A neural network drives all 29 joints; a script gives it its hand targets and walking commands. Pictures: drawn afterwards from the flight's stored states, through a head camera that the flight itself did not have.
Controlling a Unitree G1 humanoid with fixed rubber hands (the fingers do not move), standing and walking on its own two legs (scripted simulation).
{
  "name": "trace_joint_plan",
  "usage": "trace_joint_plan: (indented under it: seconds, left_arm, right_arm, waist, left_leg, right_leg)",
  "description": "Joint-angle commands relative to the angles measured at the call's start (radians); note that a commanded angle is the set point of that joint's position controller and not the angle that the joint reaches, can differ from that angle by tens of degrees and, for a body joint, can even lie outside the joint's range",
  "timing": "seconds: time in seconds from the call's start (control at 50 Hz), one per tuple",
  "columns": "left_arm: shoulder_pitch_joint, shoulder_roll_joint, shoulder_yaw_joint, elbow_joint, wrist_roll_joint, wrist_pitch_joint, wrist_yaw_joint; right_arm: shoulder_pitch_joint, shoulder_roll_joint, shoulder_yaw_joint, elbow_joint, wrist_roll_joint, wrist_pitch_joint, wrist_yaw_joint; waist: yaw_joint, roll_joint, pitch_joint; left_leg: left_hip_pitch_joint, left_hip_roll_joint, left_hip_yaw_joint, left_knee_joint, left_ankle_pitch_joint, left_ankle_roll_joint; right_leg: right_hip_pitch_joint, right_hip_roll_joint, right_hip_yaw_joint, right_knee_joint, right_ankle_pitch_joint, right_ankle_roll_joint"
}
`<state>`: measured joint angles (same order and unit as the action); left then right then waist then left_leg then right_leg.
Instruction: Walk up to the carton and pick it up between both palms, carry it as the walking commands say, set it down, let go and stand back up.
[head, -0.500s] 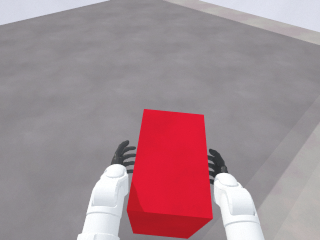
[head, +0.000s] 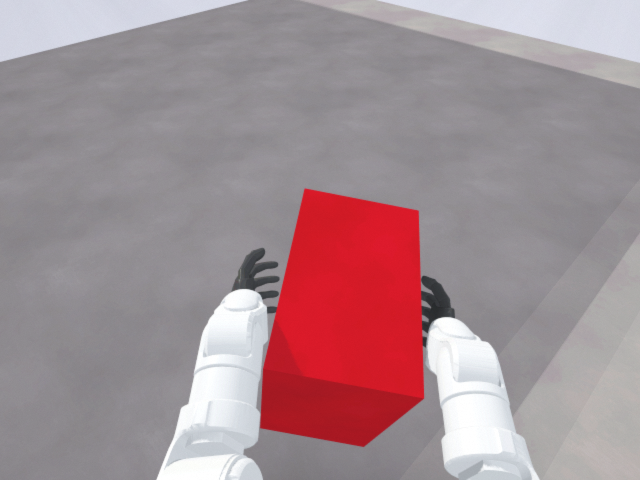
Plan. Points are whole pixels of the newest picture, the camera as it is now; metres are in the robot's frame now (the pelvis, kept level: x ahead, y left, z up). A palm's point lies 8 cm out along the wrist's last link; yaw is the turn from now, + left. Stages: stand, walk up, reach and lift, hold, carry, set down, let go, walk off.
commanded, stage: set down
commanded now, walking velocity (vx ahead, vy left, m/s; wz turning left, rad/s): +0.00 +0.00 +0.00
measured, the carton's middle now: (335, 324) +0.35 -0.02 -0.03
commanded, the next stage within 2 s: none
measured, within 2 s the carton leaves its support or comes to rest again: neither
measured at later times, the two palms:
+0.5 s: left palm (257, 327) +0.33 +0.10 -0.01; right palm (437, 338) +0.31 -0.16 -0.02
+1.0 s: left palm (265, 376) +0.31 +0.10 -0.12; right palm (430, 369) +0.31 -0.17 -0.11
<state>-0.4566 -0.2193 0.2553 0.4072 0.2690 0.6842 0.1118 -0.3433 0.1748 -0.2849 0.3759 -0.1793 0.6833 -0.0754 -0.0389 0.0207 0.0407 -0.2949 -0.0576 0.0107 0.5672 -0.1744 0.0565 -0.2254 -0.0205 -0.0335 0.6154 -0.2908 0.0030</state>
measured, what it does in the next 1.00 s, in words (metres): stands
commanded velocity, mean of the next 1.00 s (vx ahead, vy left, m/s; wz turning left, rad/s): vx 0.00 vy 0.00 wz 0.00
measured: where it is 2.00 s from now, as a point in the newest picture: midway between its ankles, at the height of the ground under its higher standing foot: outside the picture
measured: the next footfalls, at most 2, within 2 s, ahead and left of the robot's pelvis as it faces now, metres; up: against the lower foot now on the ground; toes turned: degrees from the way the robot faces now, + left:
none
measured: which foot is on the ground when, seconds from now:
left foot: down 0.00-1.00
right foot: down 0.00-1.00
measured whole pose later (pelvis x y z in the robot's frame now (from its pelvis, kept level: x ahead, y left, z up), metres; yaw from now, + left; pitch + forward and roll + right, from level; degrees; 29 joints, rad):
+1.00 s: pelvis -0.02 -0.02 -0.03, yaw +0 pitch +14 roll +0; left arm -0.42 -0.12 0.15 0.73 0.23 -0.02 0.22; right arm -0.44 0.09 -0.23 0.74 -0.20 -0.04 -0.15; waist -0.02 -0.01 0.11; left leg -0.83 -0.04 0.01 0.76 -0.18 0.03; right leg -0.77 0.00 -0.03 0.83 -0.31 -0.02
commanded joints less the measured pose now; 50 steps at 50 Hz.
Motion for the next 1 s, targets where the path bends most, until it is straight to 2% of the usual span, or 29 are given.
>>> trace_joint_plan:
  seconds: [0.0, 0.02, 0.04, 0.06, 0.08, 0.1, 0.16, 0.18, 0.28, 0.32, 0.34, 0.36, 0.42, 0.44, 0.46, 0.52, 0.54, 0.56, 0.58, 0.64, 0.68, 0.72, 0.74, 0.76, 0.8, 0.84, 0.88, 0.9, 0.98]
  left_arm:
    - [-0.313, -1.164, -0.503, 0.051, -0.197, -0.055, -0.263]
    - [-0.291, -1.182, -0.506, 0.079, -0.194, -0.054, -0.268]
    - [-0.24, -1.157, -0.492, 0.081, -0.178, -0.053, -0.265]
    - [-0.285, -1.133, -0.475, 0.091, -0.171, -0.059, -0.268]
    - [-0.274, -1.103, -0.46, 0.083, -0.17, -0.066, -0.27]
    - [-0.255, -1.089, -0.432, 0.114, -0.147, -0.065, -0.267]
    - [-0.227, -1.067, -0.396, 0.152, -0.13, -0.094, -0.269]
    - [-0.255, -1.047, -0.381, 0.156, -0.122, -0.108, -0.269]
    - [-0.216, -1.009, -0.334, 0.183, -0.081, -0.184, -0.264]
    - [-0.274, -1.005, -0.343, 0.172, -0.085, -0.216, -0.259]
    - [-0.251, -0.999, -0.33, 0.186, -0.076, -0.231, -0.255]
    - [-0.275, -1.005, -0.332, 0.211, -0.066, -0.252, -0.246]
    - [-0.267, -0.989, -0.326, 0.224, -0.052, -0.315, -0.232]
    - [-0.241, -0.978, -0.308, 0.271, -0.036, -0.325, -0.225]
    - [-0.273, -0.965, -0.322, 0.257, -0.036, -0.348, -0.222]
    - [-0.252, -0.948, -0.318, 0.306, -0.017, -0.425, -0.192]
    - [-0.23, -0.944, -0.309, 0.356, 0.0, -0.443, -0.183]
    - [-0.26, -0.929, -0.32, 0.306, -0.005, -0.476, -0.166]
    - [-0.268, -0.903, -0.333, 0.312, -0.006, -0.502, -0.159]
    - [-0.297, -0.847, -0.361, 0.328, 0.003, -0.572, -0.107]
    - [-0.356, -0.799, -0.383, 0.31, -0.01, -0.618, -0.075]
    - [-0.398, -0.717, -0.402, 0.284, -0.029, -0.655, -0.034]
    - [-0.391, -0.671, -0.405, 0.306, -0.031, -0.667, -0.016]
    - [-0.367, -0.613, -0.405, 0.283, -0.045, -0.69, 0.006]
    - [-0.371, -0.461, -0.408, 0.252, -0.07, -0.733, 0.044]
    - [-0.324, -0.306, -0.375, 0.27, -0.085, -0.765, 0.08]
    - [-0.313, -0.126, -0.306, 0.243, -0.107, -0.779, 0.119]
    - [-0.293, -0.07, -0.309, 0.23, -0.136, -0.787, 0.127]
    - [-0.324, 0.029, -0.249, 0.29, -0.177, -0.78, 0.154]
  right_arm:
    - [-0.751, 1.052, 0.638, -0.116, 0.138, -0.096, 0.284]
    - [-0.761, 1.02, 0.632, -0.152, 0.131, -0.108, 0.284]
    - [-0.694, 1.018, 0.611, -0.092, 0.122, -0.104, 0.283]
    - [-0.666, 1.008, 0.547, -0.025, 0.092, -0.105, 0.284]
    - [-0.617, 1.008, 0.532, 0.006, 0.079, -0.105, 0.282]
    - [-0.613, 0.987, 0.502, 0.038, 0.067, -0.107, 0.288]
    - [-0.63, 0.972, 0.496, 0.034, 0.059, -0.14, 0.277]
    - [-0.604, 0.957, 0.46, 0.059, 0.028, -0.145, 0.272]
    - [-0.625, 0.98, 0.444, 0.061, 0.024, -0.214, 0.254]
    - [-0.629, 0.969, 0.42, 0.086, 0.016, -0.244, 0.253]
    - [-0.633, 0.978, 0.431, 0.088, 0.027, -0.258, 0.246]
    - [-0.626, 0.96, 0.395, 0.12, 0.005, -0.279, 0.245]
    - [-0.626, 0.959, 0.404, 0.139, 0.02, -0.343, 0.24]
    - [-0.598, 0.94, 0.394, 0.176, 0.008, -0.357, 0.233]
    - [-0.593, 0.897, 0.35, 0.204, -0.018, -0.381, 0.232]
    - [-0.669, 0.848, 0.382, 0.167, -0.001, -0.469, 0.224]
    - [-0.664, 0.826, 0.372, 0.164, -0.011, -0.499, 0.214]
    - [-0.668, 0.82, 0.385, 0.189, 0.002, -0.526, 0.21]
    - [-0.647, 0.779, 0.369, 0.217, -0.019, -0.547, 0.204]
    - [-0.688, 0.712, 0.403, 0.234, 0.006, -0.626, 0.178]
    - [-0.717, 0.637, 0.414, 0.231, 0.016, -0.671, 0.145]
    - [-0.765, 0.555, 0.422, 0.201, 0.033, -0.707, 0.108]
    - [-0.721, 0.498, 0.394, 0.23, 0.029, -0.722, 0.088]
    - [-0.685, 0.445, 0.394, 0.23, 0.044, -0.739, 0.062]
    - [-0.618, 0.343, 0.356, 0.26, 0.046, -0.764, 0.006]
    - [-0.525, 0.236, 0.323, 0.285, 0.051, -0.786, -0.041]
    - [-0.504, 0.068, 0.293, 0.314, 0.072, -0.788, -0.075]
    - [-0.442, -0.006, 0.266, 0.334, 0.068, -0.789, -0.096]
    - [-0.512, -0.122, 0.221, 0.36, 0.125, -0.793, -0.109]
  waist:
    - [0.045, -0.13, -0.445]
    - [0.035, -0.079, -0.455]
    - [0.049, -0.035, -0.386]
    - [0.016, -0.04, -0.407]
    - [0.021, -0.046, -0.352]
    - [0.016, -0.006, -0.309]
    - [0.035, -0.046, -0.317]
    - [0.016, -0.033, -0.296]
    - [0.071, -0.05, -0.309]
    - [0.061, -0.009, -0.328]
    - [0.079, -0.021, -0.359]
    - [0.038, -0.002, -0.362]
    - [0.068, -0.006, -0.41]
    - [0.057, -0.027, -0.406]
    - [0.02, 0.013, -0.411]
    - [0.054, -0.002, -0.449]
    - [0.047, 0.015, -0.439]
    - [0.058, 0.025, -0.464]
    - [0.023, -0.012, -0.464]
    - [0.039, 0.019, -0.52]
    - [0.021, 0.016, -0.522]
    - [0.035, 0.024, -0.545]
    - [0.007, 0.037, -0.515]
    - [0.027, 0.022, -0.533]
    - [0.003, 0.024, -0.542]
    - [0.017, 0.038, -0.484]
    - [0.062, 0.046, -0.402]
    - [0.033, 0.019, -0.39]
    - [0.038, 0.05, -0.346]
  left_leg:
    - [0.456, 0.002, -0.15, -0.084, 0.166, -0.04]
    - [0.439, 0.001, -0.15, -0.089, 0.175, -0.05]
    - [0.412, -0.001, -0.149, -0.093, 0.188, -0.052]
    - [0.412, 0.004, -0.151, -0.101, 0.139, -0.054]
    - [0.405, 0.0, -0.147, -0.108, 0.137, -0.051]
    - [0.378, 0.001, -0.143, -0.115, 0.111, -0.057]
    - [0.381, -0.001, -0.145, -0.092, 0.145, -0.049]
    - [0.342, 0.0, -0.141, -0.091, 0.127, -0.047]
    - [0.269, -0.016, -0.139, -0.049, 0.201, -0.027]
    - [0.265, -0.018, -0.141, -0.034, 0.176, -0.032]
    - [0.271, -0.016, -0.145, -0.026, 0.192, -0.028]
    - [0.248, -0.016, -0.142, -0.019, 0.147, -0.026]
    - [0.219, -0.024, -0.145, 0.017, 0.205, -0.022]
    - [0.206, -0.02, -0.148, 0.02, 0.208, -0.017]
    - [0.2, -0.025, -0.144, 0.013, 0.153, -0.03]
    - [0.136, -0.023, -0.154, 0.049, 0.192, -0.024]
    - [0.132, -0.024, -0.148, 0.054, 0.19, -0.025]
    - [0.133, -0.02, -0.15, 0.066, 0.201, -0.029]
    - [0.114, -0.02, -0.158, 0.082, 0.205, -0.03]
    - [0.1, -0.021, -0.165, 0.114, 0.178, -0.034]
    - [0.062, -0.019, -0.169, 0.143, 0.133, -0.032]
    - [0.029, -0.021, -0.177, 0.153, 0.06, -0.033]
    - [0.008, -0.026, -0.175, 0.156, 0.04, -0.036]
    - [0.009, -0.024, -0.179, 0.151, 0.058, -0.036]
    - [-0.052, -0.029, -0.153, 0.167, 0.017, -0.031]
    - [-0.114, -0.041, -0.126, 0.159, 0.032, -0.03]
    - [-0.167, -0.05, -0.103, 0.153, -0.05, -0.024]
    - [-0.17, -0.049, -0.098, 0.138, -0.047, -0.023]
    - [-0.202, -0.049, -0.105, 0.135, -0.148, -0.011]
  right_leg:
    - [-0.146, 0.089, 0.125, -0.2, 0.084, -0.06]
    - [-0.122, 0.087, 0.13, -0.197, 0.095, -0.065]
    - [-0.12, 0.085, 0.135, -0.195, 0.096, -0.065]
    - [-0.126, 0.09, 0.134, -0.197, 0.057, -0.068]
    - [-0.131, 0.084, 0.135, -0.203, 0.063, -0.065]
    - [-0.136, 0.086, 0.133, -0.195, 0.034, -0.07]
    - [-0.15, 0.08, 0.142, -0.19, 0.056, -0.076]
    - [-0.15, 0.083, 0.145, -0.183, 0.054, -0.073]
    - [-0.136, 0.095, 0.147, -0.129, 0.146, -0.048]
    - [-0.162, 0.091, 0.154, -0.107, 0.105, -0.061]
    - [-0.154, 0.097, 0.151, -0.108, 0.121, -0.056]
    - [-0.186, 0.098, 0.151, -0.089, 0.088, -0.06]
    - [-0.196, 0.106, 0.156, -0.048, 0.134, -0.058]
    - [-0.201, 0.105, 0.159, -0.048, 0.135, -0.058]
    - [-0.235, 0.108, 0.151, -0.039, 0.084, -0.066]
    - [-0.276, 0.115, 0.158, 0.008, 0.094, -0.068]
    - [-0.303, 0.119, 0.156, 0.005, 0.097, -0.069]
    - [-0.314, 0.119, 0.162, 0.031, 0.088, -0.076]
    - [-0.364, 0.12, 0.154, 0.033, 0.087, -0.072]
    - [-0.412, 0.129, 0.16, 0.087, 0.047, -0.082]
    - [-0.452, 0.13, 0.168, 0.103, 0.028, -0.085]
    - [-0.462, 0.129, 0.163, 0.131, -0.002, -0.083]
    - [-0.474, 0.129, 0.16, 0.141, -0.013, -0.085]
    - [-0.462, 0.131, 0.154, 0.134, 0.006, -0.086]
    - [-0.446, 0.129, 0.144, 0.145, 0.007, -0.079]
    - [-0.408, 0.125, 0.14, 0.137, 0.046, -0.08]
    - [-0.418, 0.129, 0.133, 0.124, -0.026, -0.078]
    - [-0.396, 0.125, 0.128, 0.101, -0.017, -0.081]
    - [-0.417, 0.121, 0.124, 0.105, -0.075, -0.099]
